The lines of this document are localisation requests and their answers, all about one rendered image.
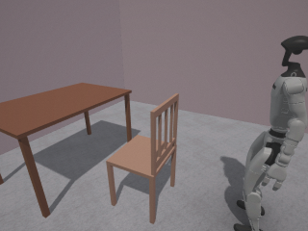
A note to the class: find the robot head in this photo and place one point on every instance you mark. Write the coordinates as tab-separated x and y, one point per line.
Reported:
294	45

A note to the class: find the left robot hand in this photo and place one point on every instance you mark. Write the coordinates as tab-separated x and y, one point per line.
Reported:
277	172

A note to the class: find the robot left forearm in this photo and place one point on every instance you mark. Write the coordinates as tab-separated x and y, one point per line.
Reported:
293	137

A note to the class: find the table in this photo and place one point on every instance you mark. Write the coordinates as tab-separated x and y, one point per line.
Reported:
27	115

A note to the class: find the robot right foot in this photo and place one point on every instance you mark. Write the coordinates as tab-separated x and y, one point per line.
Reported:
240	203

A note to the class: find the left robot upper arm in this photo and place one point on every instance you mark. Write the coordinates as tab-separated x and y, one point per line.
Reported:
294	89

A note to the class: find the chair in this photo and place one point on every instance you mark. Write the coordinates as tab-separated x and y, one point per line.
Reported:
146	156

